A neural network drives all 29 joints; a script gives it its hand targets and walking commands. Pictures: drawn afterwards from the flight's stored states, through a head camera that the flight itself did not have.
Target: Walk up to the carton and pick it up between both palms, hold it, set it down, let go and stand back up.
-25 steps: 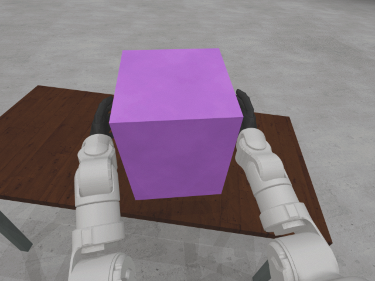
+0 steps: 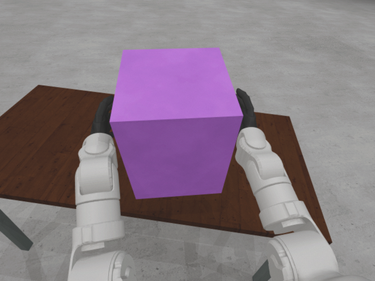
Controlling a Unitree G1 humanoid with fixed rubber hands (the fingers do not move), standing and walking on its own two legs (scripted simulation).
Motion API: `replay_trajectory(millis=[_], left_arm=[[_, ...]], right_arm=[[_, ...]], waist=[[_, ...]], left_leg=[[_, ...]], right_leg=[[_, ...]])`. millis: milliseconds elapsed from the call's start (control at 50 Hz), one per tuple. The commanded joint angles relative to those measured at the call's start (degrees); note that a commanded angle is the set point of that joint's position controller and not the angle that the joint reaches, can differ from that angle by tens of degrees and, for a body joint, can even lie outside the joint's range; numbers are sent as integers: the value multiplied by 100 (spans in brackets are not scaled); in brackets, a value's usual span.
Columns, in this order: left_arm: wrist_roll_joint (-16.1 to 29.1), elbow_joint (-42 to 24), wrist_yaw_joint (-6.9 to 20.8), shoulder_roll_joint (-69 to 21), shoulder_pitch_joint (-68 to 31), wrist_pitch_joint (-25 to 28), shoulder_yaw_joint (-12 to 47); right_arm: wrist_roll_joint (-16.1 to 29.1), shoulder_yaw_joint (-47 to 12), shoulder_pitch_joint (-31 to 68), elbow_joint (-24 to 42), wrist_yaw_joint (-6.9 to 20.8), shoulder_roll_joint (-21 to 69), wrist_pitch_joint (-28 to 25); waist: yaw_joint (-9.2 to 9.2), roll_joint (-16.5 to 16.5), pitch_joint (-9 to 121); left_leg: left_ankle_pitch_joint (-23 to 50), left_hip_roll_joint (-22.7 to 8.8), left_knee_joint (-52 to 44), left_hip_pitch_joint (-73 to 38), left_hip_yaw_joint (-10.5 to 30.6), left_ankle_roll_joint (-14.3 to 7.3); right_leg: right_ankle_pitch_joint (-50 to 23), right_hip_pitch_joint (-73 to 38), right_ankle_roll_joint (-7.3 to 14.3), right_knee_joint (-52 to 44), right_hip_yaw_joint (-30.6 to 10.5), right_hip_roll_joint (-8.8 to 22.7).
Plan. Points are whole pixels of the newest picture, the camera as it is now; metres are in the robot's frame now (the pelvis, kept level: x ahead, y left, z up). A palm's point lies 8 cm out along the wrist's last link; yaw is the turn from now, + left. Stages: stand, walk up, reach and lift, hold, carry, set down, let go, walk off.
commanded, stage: hold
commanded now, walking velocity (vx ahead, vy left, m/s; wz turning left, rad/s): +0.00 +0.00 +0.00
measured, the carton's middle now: (175, 126) +0.40 +0.00 +0.15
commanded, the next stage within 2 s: none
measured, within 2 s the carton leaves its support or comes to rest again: neither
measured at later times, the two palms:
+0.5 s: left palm (102, 135) +0.36 +0.15 +0.17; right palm (244, 126) +0.36 -0.14 +0.17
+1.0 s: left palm (103, 135) +0.36 +0.15 +0.16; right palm (245, 127) +0.36 -0.14 +0.17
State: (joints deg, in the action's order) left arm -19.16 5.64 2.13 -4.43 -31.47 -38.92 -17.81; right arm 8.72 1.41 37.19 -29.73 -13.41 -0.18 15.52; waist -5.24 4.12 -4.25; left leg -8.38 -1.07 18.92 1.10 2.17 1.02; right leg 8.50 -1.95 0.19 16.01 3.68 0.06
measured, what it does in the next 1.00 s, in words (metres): stands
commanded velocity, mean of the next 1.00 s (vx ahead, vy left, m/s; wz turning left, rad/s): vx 0.00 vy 0.00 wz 0.00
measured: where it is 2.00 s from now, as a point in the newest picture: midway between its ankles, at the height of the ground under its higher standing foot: outside the picture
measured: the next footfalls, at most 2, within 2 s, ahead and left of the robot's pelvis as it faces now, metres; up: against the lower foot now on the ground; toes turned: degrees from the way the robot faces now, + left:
none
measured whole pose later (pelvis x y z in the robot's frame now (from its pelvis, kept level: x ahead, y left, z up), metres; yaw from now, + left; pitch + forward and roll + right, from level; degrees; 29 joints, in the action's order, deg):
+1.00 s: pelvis +0.00 +0.00 +0.00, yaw +0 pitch -9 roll -1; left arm -19.3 5.6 2.3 -4.4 -31.6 -39.0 -17.8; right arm 8.4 1.6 36.9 -29.4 -13.4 0.0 15.3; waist -5.2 4.1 -4.6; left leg -8.3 -1.1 18.9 1.2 2.2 1.0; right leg 8.5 -2.0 0.3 15.9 3.9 0.0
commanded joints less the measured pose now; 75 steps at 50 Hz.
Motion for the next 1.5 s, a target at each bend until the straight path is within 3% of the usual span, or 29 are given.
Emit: replay_trajectory(millis=[0,180,240,400,480,560,660,740,860,980,1480], left_arm=[[796,-569,782,-2851,-3907,353,3071],[764,-632,784,-2874,-3993,360,3094],[760,-549,805,-2926,-3806,325,3088],[791,-511,787,-2870,-3808,315,3054],[807,-800,779,-2874,-3837,304,3161],[869,-819,764,-2884,-3788,304,3243],[767,-760,800,-2770,-3774,292,3088],[856,-858,780,-2922,-3832,321,3268],[787,-600,787,-2837,-3916,326,3040],[804,-635,814,-2768,-3926,336,3082],[830,-800,757,-2805,-3896,317,3180]], right_arm=[[316,-2098,4247,1857,694,3177,-449],[265,-2064,4130,1725,692,3166,-441],[310,-2076,4336,2028,697,3145,-524],[354,-2137,4284,1941,689,3146,-479],[409,-2124,4152,1896,694,3112,-469],[418,-2233,4217,2135,657,3116,-459],[340,-2093,4010,1874,683,3126,-414],[406,-2235,4275,2245,656,3163,-500],[299,-2104,4251,1912,701,3213,-461],[285,-2108,4185,1844,667,3168,-474],[327,-2104,4117,1871,695,3097,-465]], waist=[[-49,-491,2313],[-114,-572,2227],[-48,-545,2413],[-21,-441,2359],[-66,-611,2386],[-77,-531,2478],[-107,-533,2290],[-92,-582,2567],[-5,-395,2210],[-74,-497,2411],[-91,-509,2369]], left_leg=[[1196,337,-98,-616,-352,3],[1168,319,-123,-628,-310,37],[1202,299,-94,-634,-328,25],[1242,314,-75,-687,-325,-27],[1476,291,-28,-761,-308,50],[1435,294,-23,-798,-295,56],[1342,296,-88,-641,-330,10],[1561,320,31,-762,-313,56],[988,298,-162,-548,-350,-53],[1233,323,-83,-639,-332,-16],[1373,281,-69,-759,-296,36]], right_leg=[[-961,-445,-253,-130,184,-270],[-849,-387,-235,-136,173,-249],[-809,-501,-222,-108,226,-290],[-928,-448,-252,-126,184,-267],[-967,-435,-180,-113,196,-287],[-965,-471,-226,-101,202,-290],[-1044,-501,-241,-108,198,-259],[-1145,-503,-256,-67,195,-296],[-697,-386,-244,-156,203,-272],[-1051,-493,-290,-122,172,-248],[-958,-420,-225,-131,214,-295]])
